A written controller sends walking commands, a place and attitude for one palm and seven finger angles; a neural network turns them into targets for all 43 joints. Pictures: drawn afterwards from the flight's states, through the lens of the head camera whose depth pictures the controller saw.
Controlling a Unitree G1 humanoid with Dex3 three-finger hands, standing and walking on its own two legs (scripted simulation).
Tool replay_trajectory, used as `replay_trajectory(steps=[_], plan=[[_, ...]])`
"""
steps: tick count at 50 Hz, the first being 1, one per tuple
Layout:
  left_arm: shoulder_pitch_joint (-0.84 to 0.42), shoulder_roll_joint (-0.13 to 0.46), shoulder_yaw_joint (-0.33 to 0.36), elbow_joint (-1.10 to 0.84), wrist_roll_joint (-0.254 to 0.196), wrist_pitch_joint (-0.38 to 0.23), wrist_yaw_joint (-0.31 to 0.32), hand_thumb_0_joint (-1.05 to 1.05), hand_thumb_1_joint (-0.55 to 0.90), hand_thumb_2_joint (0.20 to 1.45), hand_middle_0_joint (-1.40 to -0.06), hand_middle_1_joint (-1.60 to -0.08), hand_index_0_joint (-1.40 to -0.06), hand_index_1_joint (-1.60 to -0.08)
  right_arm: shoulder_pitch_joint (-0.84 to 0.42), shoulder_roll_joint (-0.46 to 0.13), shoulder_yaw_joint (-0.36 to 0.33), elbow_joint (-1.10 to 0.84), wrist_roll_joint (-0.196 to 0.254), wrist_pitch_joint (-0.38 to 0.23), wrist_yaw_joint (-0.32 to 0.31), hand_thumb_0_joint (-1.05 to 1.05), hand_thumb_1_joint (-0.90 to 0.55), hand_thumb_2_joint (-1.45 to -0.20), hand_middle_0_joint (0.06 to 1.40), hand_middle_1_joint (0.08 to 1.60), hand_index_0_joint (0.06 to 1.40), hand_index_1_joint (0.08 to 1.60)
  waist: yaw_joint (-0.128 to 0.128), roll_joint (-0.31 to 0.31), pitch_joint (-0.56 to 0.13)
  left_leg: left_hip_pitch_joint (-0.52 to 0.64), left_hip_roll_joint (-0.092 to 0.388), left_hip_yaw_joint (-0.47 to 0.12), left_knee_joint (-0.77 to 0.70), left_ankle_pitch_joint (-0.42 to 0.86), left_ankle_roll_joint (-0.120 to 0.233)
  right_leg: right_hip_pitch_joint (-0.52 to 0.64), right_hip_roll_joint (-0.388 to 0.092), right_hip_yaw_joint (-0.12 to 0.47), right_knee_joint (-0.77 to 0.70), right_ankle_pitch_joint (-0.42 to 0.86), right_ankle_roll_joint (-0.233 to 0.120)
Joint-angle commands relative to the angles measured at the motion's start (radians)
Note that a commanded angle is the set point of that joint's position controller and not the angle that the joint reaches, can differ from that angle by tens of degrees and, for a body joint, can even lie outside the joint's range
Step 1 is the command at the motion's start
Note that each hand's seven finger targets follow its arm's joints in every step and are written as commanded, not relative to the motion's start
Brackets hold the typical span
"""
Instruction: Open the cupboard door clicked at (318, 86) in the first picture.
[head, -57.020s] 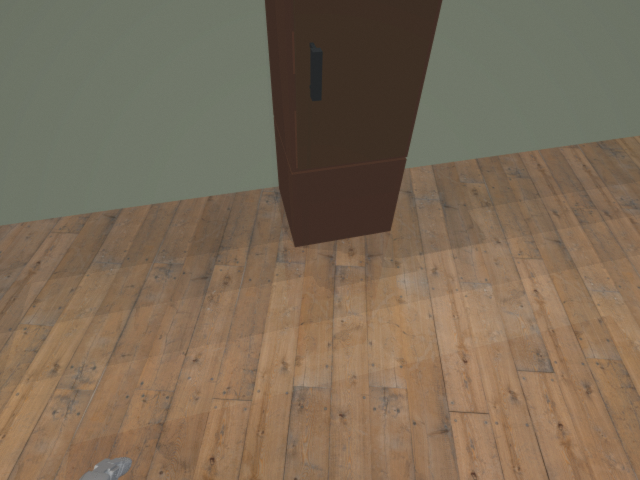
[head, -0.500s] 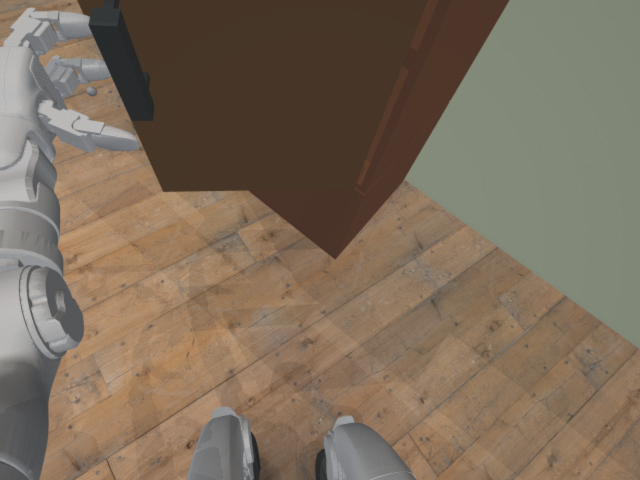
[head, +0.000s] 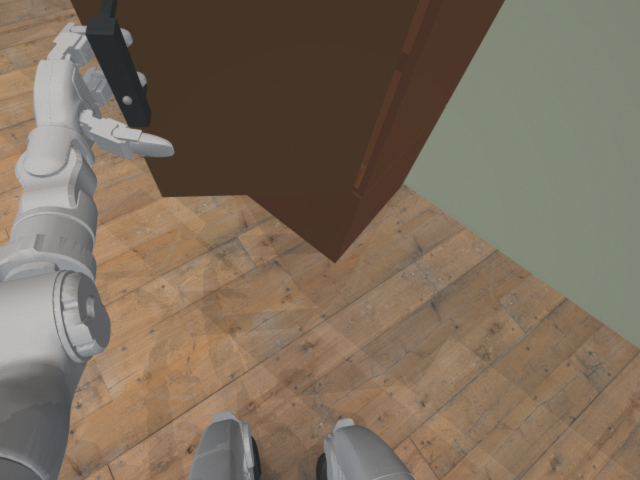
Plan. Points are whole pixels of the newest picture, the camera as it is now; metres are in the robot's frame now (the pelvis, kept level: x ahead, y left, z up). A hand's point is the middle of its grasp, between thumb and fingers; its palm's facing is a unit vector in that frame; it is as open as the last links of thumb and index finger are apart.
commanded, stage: slide the fingers in behind the handle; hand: left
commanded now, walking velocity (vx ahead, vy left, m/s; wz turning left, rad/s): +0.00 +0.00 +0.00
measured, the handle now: (125, 64) +0.61 +0.17 +0.09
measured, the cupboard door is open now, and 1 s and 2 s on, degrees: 44 44 59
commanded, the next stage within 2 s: close the thumb around the handle in 0.62 s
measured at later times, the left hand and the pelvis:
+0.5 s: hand (141, 97) +0.55 +0.15 +0.09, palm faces +0.00 -1.00 -0.02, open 14.0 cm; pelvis +0.00 -0.01 +0.00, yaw +0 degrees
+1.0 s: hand (136, 99) +0.55 +0.16 +0.08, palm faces -0.01 -1.00 +0.00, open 11.8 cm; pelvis +0.01 +0.00 +0.00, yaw +0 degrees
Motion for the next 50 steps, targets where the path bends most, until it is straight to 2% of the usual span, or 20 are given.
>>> replay_trajectory(steps=[1, 8, 9, 13, 14, 16, 18, 21, 25, 28, 30, 34, 36, 37, 39, 41, 43, 45, 47, 50], plan=[[-0.512, 0.225, 0.011, -0.222, -0.002, -0.082, 0.032, 0.0, -0.5, 0.3, -0.3, -1.2, -0.3, -1.2, 0.207, -0.19, -0.065, -0.019, -0.011, -0.014, -0.006, 0.0, -0.9, -0.9, 0.2, 0.3, 0.2, 0.3, -0.023, 0.165, -0.493, 0.613, -0.016, -0.097, -0.068, 0.388, 0.002, -0.03, 0.01, 0.037, -0.132, 0.35, 0.0], [-0.499, 0.183, -0.02, -0.178, -0.007, -0.06, 0.035, 0.0, -0.5, 0.3, -0.3, -1.2, -0.3, -1.2, 0.202, -0.192, -0.063, -0.031, -0.009, -0.014, -0.002, 0.0, -0.9, -0.9, 0.2, 0.3, 0.2, 0.3, -0.035, 0.117, -0.471, 0.558, -0.023, -0.087, -0.067, 0.345, 0.008, -0.01, 0.011, 0.041, -0.138, 0.342, 0.005], [-0.523, 0.182, -0.017, -0.202, -0.01, -0.067, 0.036, 0.0, -0.5, 0.3, -0.3, -1.2, -0.3, -1.2, 0.209, -0.19, -0.064, -0.027, -0.011, -0.017, -0.003, 0.0, -0.9, -0.9, 0.2, 0.3, 0.2, 0.3, -0.039, 0.122, -0.493, 0.578, -0.022, -0.092, -0.064, 0.366, 0.01, -0.01, 0.01, 0.04, -0.13, 0.356, 0.003], [-0.502, 0.233, 0.026, -0.228, -0.008, -0.079, 0.045, 0.0, -0.5, 0.3, -0.3, -1.2, -0.3, -1.2, 0.208, -0.191, -0.066, -0.028, -0.011, -0.017, -0.003, 0.0, -0.9, -0.9, 0.2, 0.3, 0.2, 0.3, -0.018, 0.109, -0.542, 0.562, -0.025, -0.079, -0.056, 0.395, 0.01, 0.048, 0.009, 0.051, -0.125, 0.412, 0.006], [-0.496, 0.205, 0.005, -0.22, -0.005, -0.083, 0.044, 0.0, -0.5, 0.3, -0.3, -1.2, -0.3, -1.2, 0.209, -0.186, -0.066, -0.027, -0.011, -0.019, -0.001, 0.0, -0.9, -0.9, 0.2, 0.3, 0.2, 0.3, -0.021, 0.125, -0.535, 0.57, -0.026, -0.082, -0.052, 0.402, 0.01, 0.026, 0.01, 0.05, -0.12, 0.41, 0.004], [-0.516, 0.187, -0.016, -0.199, -0.001, -0.079, 0.044, 0.0, -0.5, 0.3, -0.3, -1.2, -0.3, -1.2, 0.204, -0.185, -0.064, -0.018, -0.009, -0.018, 0.0, 0.0, -0.9, -0.9, 0.2, 0.3, 0.2, 0.3, -0.036, 0.105, -0.496, 0.542, -0.025, -0.079, -0.048, 0.364, 0.011, 0.012, 0.01, 0.052, -0.129, 0.385, 0.009], [-0.516, 0.212, -0.003, -0.191, -0.002, -0.071, 0.043, 0.0, -0.5, 0.3, -0.3, -1.2, -0.3, -1.2, 0.208, -0.189, -0.064, -0.023, -0.007, -0.016, -0.002, 0.0, -0.9, -0.9, 0.2, 0.3, 0.2, 0.3, -0.038, 0.098, -0.478, 0.516, -0.026, -0.073, -0.053, 0.343, 0.014, 0.031, 0.01, 0.058, -0.138, 0.38, 0.01], [-0.512, 0.208, 0.001, -0.216, -0.005, -0.076, 0.037, 0.0, -0.5, 0.3, -0.3, -1.2, -0.3, -1.2, 0.209, -0.187, -0.069, -0.019, -0.008, -0.018, -0.003, 0.0, -0.9, -0.9, 0.2, 0.3, 0.2, 0.3, -0.026, 0.132, -0.539, 0.574, -0.025, -0.079, -0.049, 0.401, 0.009, 0.03, 0.009, 0.052, -0.125, 0.416, 0.005], [-0.511, 0.217, 0.001, -0.191, -0.013, -0.063, 0.027, 0.0, -0.5, 0.3, -0.3, -1.2, -0.3, -1.2, 0.208, -0.186, -0.062, -0.022, -0.005, -0.018, -0.005, 0.0, -0.9, -0.9, 0.2, 0.3, 0.2, 0.3, -0.034, 0.101, -0.495, 0.514, -0.029, -0.067, -0.047, 0.372, 0.015, 0.056, 0.009, 0.06, -0.133, 0.424, 0.012], [-0.487, 0.275, 0.043, -0.213, -0.012, -0.063, 0.024, 0.0, -0.5, 0.3, -0.3, -1.2, -0.3, -1.2, 0.207, -0.188, -0.062, -0.028, -0.004, -0.016, -0.008, 0.0, -0.9, -0.9, 0.2, 0.3, 0.2, 0.3, -0.011, 0.114, -0.528, 0.504, -0.03, -0.061, -0.045, 0.386, 0.014, 0.098, 0.007, 0.067, -0.128, 0.453, 0.009], [-0.483, 0.246, 0.031, -0.248, -0.015, -0.08, 0.023, 0.0, -0.5, 0.3, -0.3, -1.2, -0.3, -1.2, 0.205, -0.183, -0.066, -0.028, -0.005, -0.019, -0.005, 0.0, -0.9, -0.9, 0.2, 0.3, 0.2, 0.3, -0.007, 0.153, -0.56, 0.566, -0.029, -0.064, -0.043, 0.434, 0.011, 0.077, 0.009, 0.063, -0.123, 0.479, 0.007], [-0.471, 0.216, 0.007, -0.211, -0.021, -0.072, 0.014, 0.0, -0.5, 0.3, -0.3, -1.2, -0.3, -1.2, 0.207, -0.185, -0.065, -0.025, -0.002, -0.015, -0.005, 0.0, -0.9, -0.9, 0.2, 0.3, 0.2, 0.3, -0.029, 0.103, -0.499, 0.536, -0.029, -0.066, -0.048, 0.409, 0.015, 0.069, 0.011, 0.061, -0.132, 0.462, 0.01], [-0.486, 0.207, -0.003, -0.22, -0.021, -0.067, 0.009, 0.0, -0.5, 0.3, -0.3, -1.2, -0.3, -1.2, 0.206, -0.188, -0.069, -0.02, -0.002, -0.013, -0.006, 0.0, -0.9, -0.9, 0.2, 0.3, 0.2, 0.3, -0.031, 0.121, -0.507, 0.562, -0.025, -0.071, -0.049, 0.415, 0.011, 0.046, 0.011, 0.056, -0.134, 0.453, 0.01], [-0.475, 0.214, 0.003, -0.219, -0.022, -0.065, 0.007, 0.0, -0.444, 0.324, -0.304, -1.206, -0.304, -1.206, 0.204, -0.188, -0.069, -0.022, -0.001, -0.013, -0.006, 0.0, -0.9, -0.9, 0.2, 0.3, 0.2, 0.3, -0.021, 0.135, -0.512, 0.56, -0.027, -0.069, -0.049, 0.411, 0.009, 0.048, 0.011, 0.058, -0.134, 0.445, 0.008], [-0.505, 0.189, -0.014, -0.222, -0.032, -0.068, 0.004, 0.0, -0.332, 0.372, -0.312, -1.218, -0.312, -1.218, 0.208, -0.187, -0.068, -0.015, -0.003, -0.016, -0.008, 0.0, -0.9, -0.9, 0.2, 0.3, 0.2, 0.3, -0.039, 0.125, -0.5, 0.572, -0.026, -0.075, -0.05, 0.411, 0.013, 0.027, 0.011, 0.054, -0.134, 0.436, 0.007], [-0.507, 0.206, -0.002, -0.234, -0.028, -0.073, 0.007, 0.0, -0.22, 0.42, -0.32, -1.23, -0.32, -1.23, 0.208, -0.191, -0.07, -0.014, -0.003, -0.015, -0.009, 0.0, -0.9, -0.9, 0.2, 0.3, 0.2, 0.3, -0.029, 0.144, -0.523, 0.601, -0.022, -0.084, -0.054, 0.428, 0.007, 0.016, 0.011, 0.048, -0.129, 0.427, 0.004], [-0.49, 0.175, -0.016, -0.222, -0.028, -0.072, 0.011, 0.0, -0.108, 0.468, -0.328, -1.242, -0.328, -1.242, 0.206, -0.187, -0.071, -0.012, -0.005, -0.017, -0.005, 0.0, -0.9, -0.9, 0.2, 0.3, 0.2, 0.3, -0.027, 0.143, -0.518, 0.61, -0.023, -0.085, -0.052, 0.438, 0.005, 0.009, 0.013, 0.045, -0.131, 0.429, 0.003], [-0.491, 0.213, 0.011, -0.206, -0.023, -0.073, 0.019, 0.0, 0.004, 0.516, -0.336, -1.254, -0.336, -1.254, 0.208, -0.191, -0.069, -0.009, -0.007, -0.017, -0.006, 0.0, -0.9, -0.9, 0.2, 0.3, 0.2, 0.3, -0.028, 0.139, -0.515, 0.597, -0.021, -0.084, -0.045, 0.44, 0.007, 0.0, 0.011, 0.047, -0.125, 0.429, 0.005], [-0.498, 0.213, 0.01, -0.209, -0.017, -0.069, 0.027, 0.0, 0.116, 0.564, -0.344, -1.266, -0.344, -1.266, 0.208, -0.191, -0.068, -0.016, -0.009, -0.015, -0.006, 0.0, -0.9, -0.9, 0.2, 0.3, 0.2, 0.3, -0.028, 0.129, -0.514, 0.586, -0.022, -0.087, -0.051, 0.427, 0.007, 0.008, 0.011, 0.042, -0.122, 0.416, 0.005], [-0.498, 0.211, 0.005, -0.233, -0.008, -0.08, 0.035, 0.0, 0.284, 0.636, -0.356, -1.284, -0.356, -1.284, 0.206, -0.19, -0.068, -0.02, -0.01, -0.014, -0.003, 0.0, -0.9, -0.9, 0.2, 0.3, 0.2, 0.3, -0.02, 0.169, -0.542, 0.626, -0.019, -0.093, -0.051, 0.459, 0.001, -0.007, 0.01, 0.04, -0.115, 0.422, 0.001]])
